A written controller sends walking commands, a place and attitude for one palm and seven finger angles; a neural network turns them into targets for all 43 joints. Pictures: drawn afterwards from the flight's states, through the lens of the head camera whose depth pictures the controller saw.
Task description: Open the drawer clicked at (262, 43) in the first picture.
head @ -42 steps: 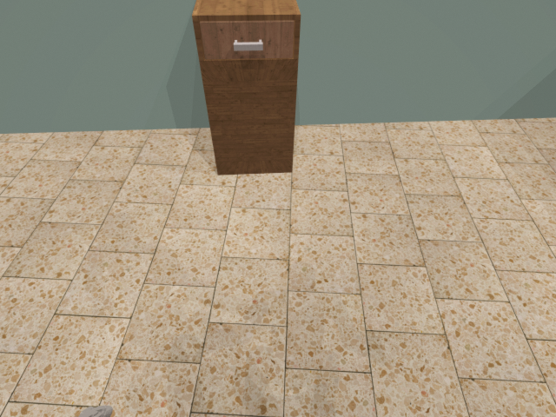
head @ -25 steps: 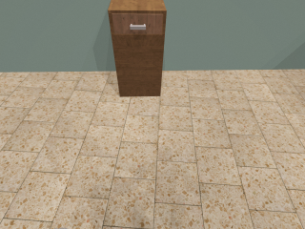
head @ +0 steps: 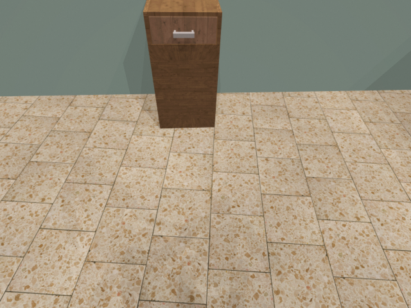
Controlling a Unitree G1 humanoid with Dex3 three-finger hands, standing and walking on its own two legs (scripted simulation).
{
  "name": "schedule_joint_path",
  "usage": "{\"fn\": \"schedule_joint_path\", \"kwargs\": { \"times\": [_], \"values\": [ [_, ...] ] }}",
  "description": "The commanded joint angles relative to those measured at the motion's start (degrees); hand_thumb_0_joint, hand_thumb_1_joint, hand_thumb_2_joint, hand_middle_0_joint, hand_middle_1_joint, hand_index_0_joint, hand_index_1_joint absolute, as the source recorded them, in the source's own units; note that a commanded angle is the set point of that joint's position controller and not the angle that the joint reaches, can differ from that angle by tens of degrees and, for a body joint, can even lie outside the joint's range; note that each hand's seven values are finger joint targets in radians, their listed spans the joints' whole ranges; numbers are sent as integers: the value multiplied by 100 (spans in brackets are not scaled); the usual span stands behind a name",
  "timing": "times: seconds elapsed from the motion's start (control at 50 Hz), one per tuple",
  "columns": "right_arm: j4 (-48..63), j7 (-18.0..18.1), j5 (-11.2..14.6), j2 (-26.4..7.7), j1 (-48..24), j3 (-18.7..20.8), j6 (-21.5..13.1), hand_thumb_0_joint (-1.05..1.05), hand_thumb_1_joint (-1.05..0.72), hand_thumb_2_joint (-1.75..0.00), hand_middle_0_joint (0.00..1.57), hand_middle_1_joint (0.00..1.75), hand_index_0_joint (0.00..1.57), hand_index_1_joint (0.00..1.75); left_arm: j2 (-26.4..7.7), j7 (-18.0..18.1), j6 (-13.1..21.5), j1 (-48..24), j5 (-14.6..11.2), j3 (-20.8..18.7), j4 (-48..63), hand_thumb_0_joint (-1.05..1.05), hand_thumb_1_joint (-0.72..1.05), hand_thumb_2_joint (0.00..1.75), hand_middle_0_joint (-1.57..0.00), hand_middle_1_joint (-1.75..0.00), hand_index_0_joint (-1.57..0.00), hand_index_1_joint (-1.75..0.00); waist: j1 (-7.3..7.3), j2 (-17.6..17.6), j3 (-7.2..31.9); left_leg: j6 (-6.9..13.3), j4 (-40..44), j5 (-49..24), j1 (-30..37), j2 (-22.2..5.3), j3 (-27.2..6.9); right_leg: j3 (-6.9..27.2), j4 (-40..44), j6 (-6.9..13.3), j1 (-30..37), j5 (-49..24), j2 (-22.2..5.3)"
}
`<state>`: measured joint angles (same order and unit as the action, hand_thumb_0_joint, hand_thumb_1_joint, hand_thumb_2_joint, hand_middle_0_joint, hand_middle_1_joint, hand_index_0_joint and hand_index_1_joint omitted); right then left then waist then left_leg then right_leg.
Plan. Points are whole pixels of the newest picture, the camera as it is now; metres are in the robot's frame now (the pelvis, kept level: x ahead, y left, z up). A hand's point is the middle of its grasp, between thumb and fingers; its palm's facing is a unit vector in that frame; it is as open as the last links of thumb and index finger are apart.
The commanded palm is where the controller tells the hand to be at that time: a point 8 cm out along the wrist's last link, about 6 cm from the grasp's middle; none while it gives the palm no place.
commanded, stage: look at it before walking up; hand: left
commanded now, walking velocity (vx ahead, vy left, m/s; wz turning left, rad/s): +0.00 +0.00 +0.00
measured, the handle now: (183, 33) +1.43 +0.20 -0.07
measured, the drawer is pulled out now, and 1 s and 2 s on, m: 0.00 0.00 0.00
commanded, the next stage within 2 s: walk to a spot facing it in 0.60 s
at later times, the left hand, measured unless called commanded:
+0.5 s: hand out of the picture +0.07 +0.25 -0.16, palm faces -0.03 -0.95 -0.32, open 7.3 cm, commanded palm none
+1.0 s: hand out of the picture +0.03 +0.20 -0.19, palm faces +0.00 -0.98 -0.18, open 7.3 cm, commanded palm none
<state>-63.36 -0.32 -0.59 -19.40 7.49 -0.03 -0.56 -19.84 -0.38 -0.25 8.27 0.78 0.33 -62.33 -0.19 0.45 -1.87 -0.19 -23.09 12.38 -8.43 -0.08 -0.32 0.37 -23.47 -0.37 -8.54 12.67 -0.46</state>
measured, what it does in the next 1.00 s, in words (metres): stands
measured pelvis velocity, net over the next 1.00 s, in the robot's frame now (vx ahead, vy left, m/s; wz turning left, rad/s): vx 0.05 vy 0.01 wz -0.04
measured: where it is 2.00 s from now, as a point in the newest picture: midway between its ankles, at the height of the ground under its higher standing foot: (218, 270)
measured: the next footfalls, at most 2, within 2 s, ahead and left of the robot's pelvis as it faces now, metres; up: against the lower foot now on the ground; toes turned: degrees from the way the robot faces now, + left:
right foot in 1.40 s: +0.32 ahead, -0.16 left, +0.00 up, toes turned -17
left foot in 1.76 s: +0.47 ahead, +0.07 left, +0.00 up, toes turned +3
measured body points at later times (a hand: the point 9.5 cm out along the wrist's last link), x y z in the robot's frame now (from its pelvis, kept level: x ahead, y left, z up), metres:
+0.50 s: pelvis +0.00 +0.00 +0.00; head +0.00 +0.01 +0.45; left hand +0.07 +0.30 -0.14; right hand +0.08 -0.30 -0.13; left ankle +0.00 +0.12 -0.74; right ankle +0.00 -0.12 -0.74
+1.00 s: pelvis +0.05 +0.01 -0.01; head +0.03 +0.03 +0.44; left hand +0.03 +0.26 -0.18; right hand +0.05 -0.25 -0.16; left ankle +0.00 +0.12 -0.74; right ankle +0.00 -0.12 -0.74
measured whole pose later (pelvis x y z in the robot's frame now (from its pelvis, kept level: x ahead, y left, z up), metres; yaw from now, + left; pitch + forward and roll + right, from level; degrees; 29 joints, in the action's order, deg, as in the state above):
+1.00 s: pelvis +0.05 +0.01 -0.01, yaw -2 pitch -1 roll -2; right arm -63.6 -0.5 -1.2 -13.2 16.2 0.1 -0.6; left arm -12.6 -1.0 -0.3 20.2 1.4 -0.8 -62.9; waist -1.0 0.1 1.5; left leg 0.3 -34.9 23.1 -10.4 -2.3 1.6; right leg 1.9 -30.5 -0.2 -9.2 20.4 1.5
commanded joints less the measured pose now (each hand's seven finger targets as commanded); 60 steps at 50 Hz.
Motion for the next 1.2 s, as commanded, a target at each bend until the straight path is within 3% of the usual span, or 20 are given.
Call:
{"fn": "schedule_joint_path", "kwargs": {
  "times": [0.0,0.1,0.36,0.46,0.68,0.72,0.74,0.78,0.82,0.86,0.92,0.96,0.98,1.0,1.02,1.04,1.06,1.08,1.12,1.18],
  "values": [
    [373,104,8,-1182,-336,211,-144,0,-90,-90,20,30,20,30,-1148,95,140,-298,-18,-208,392,0,90,90,-20,-30,-20,-30,-3,-37,259,207,489,-670,-53,-642,-616,546,447,208,-61,-403,-620],
    [371,95,8,-1160,-366,214,-134,0,-90,-90,20,30,20,30,-1140,91,141,-283,-8,-211,394,0,90,90,-20,-30,-20,-30,-15,-13,156,202,515,-514,-103,-631,-606,570,525,203,-141,-231,-626],
    [370,101,18,-1159,-351,215,-146,0,-90,-90,20,30,20,30,-1140,101,171,-231,-14,-210,390,0,90,90,-20,-30,-20,-30,3,-17,435,192,444,-980,145,-662,-586,543,481,211,36,-784,-663],
    [353,103,20,-1175,-366,207,-139,0,-90,-90,20,30,20,30,-1138,99,152,-256,-12,-204,380,0,90,90,-20,-30,-20,-30,-1,-115,282,187,538,-862,71,-664,-606,520,508,193,10,-636,-638],
    [349,106,25,-1172,-361,200,-148,0,-90,-90,20,30,20,30,-1143,104,170,-210,-13,-209,351,0,90,90,-20,-30,-20,-30,-13,-39,394,187,509,-1124,180,-670,-601,511,525,197,134,-918,-675],
    [168,80,-24,-419,51,18,-39,0,-90,-90,20,30,20,30,-417,127,56,210,-10,-54,161,0,90,90,-20,-30,-20,-30,-7,60,482,68,381,-336,189,-609,-413,505,505,116,108,8,-617],
    [142,70,-39,-395,175,27,-6,0,-90,-90,20,30,20,30,-398,112,18,349,13,-53,138,0,90,90,-20,-30,-20,-30,-19,110,364,75,300,301,99,-570,-362,579,518,147,-51,711,-571],
    [177,48,-76,-421,259,72,33,0,-90,-90,20,30,20,30,-456,45,-34,456,47,-106,165,0,90,90,-20,-30,-20,-30,-22,144,-266,110,319,1575,-487,-490,-356,783,603,247,-468,1849,-507],
    [246,39,-88,-400,319,108,19,0,-90,-90,20,30,20,30,-449,1,-33,668,61,-171,229,0,90,90,-20,-30,-20,-30,-73,261,-624,152,102,1967,-863,-445,-310,997,603,378,-670,2274,-498],
    [318,44,-83,-307,423,130,-31,0,-90,-90,20,30,20,30,-427,-12,5,940,55,-230,239,0,90,90,-20,-30,-20,-30,-99,428,-694,157,-384,1817,-1097,-357,-115,1304,633,561,-593,2347,-615],
    [398,53,-54,-58,614,150,-153,0,-90,-90,20,30,20,30,-452,22,113,1284,30,-338,224,0,90,90,-20,-30,-20,-30,-70,781,-414,84,-1155,1218,-1186,-250,356,1819,711,889,-246,1750,-1039],
    [364,68,-29,68,879,167,-227,0,-90,-90,20,30,20,30,-375,51,154,1234,36,-375,250,0,90,90,-20,-30,-20,-30,84,535,-469,83,-848,1159,-779,-335,457,1688,416,960,-552,1165,-1054],
    [235,84,-19,101,1219,175,-270,0,-90,-90,20,30,20,30,-252,39,153,1090,32,-372,286,0,90,90,-20,-30,-20,-30,252,130,-538,150,-382,967,-134,-409,271,1268,-112,804,-1042,854,-716],
    [-20,112,-53,-110,1923,242,-328,0,-90,-90,20,30,20,30,47,9,153,837,20,-331,389,0,90,90,-20,-30,-20,-30,538,-952,-514,478,294,465,780,-1047,-807,478,-1591,508,-1894,543,-16],
    [-273,181,-106,-415,2710,348,-363,0,-90,-90,20,30,20,30,367,11,215,442,16,-267,610,0,90,90,-20,-30,-20,-30,752,-2009,-622,903,946,-580,1550,-2109,-2115,-391,-3118,250,-3106,1586,352],
    [-376,235,-89,-210,3003,282,-366,0,-90,-90,20,30,20,30,206,50,272,42,52,-285,771,0,90,90,-20,-30,-20,-30,796,-1318,-868,1232,842,-1685,1738,-2467,-2381,14,-3779,269,-3698,1825,-10],
    [-349,265,-83,-17,2908,243,-382,0,-90,-90,20,30,20,30,329,18,295,-25,48,-309,751,0,90,90,-20,-30,-20,-30,690,-651,-936,1367,709,-2260,1689,-2472,-2076,94,-4138,273,-3819,1661,-237],
    [-255,275,-93,52,2703,234,-414,0,-90,-90,20,30,20,30,464,-23,276,30,48,-310,699,0,90,90,-20,-30,-20,-30,545,-458,-932,1310,766,-2243,1492,-2338,-1684,69,-4255,249,-3735,1498,-382],
    [-218,294,-86,207,2477,218,-476,0,-90,-90,20,30,20,30,652,-106,191,97,59,-320,706,0,90,90,-20,-30,-20,-30,318,-656,-917,1088,1023,-1742,1143,-1976,-995,-100,-4096,195,-3507,1042,-488],
    [-300,307,-69,387,2454,198,-528,0,-90,-90,20,30,20,30,829,-196,123,-128,54,-291,812,0,90,90,-20,-30,-20,-30,209,-771,-1003,873,1307,-1644,777,-1589,-196,-458,-3162,171,-3139,333,-521]
  ]
}}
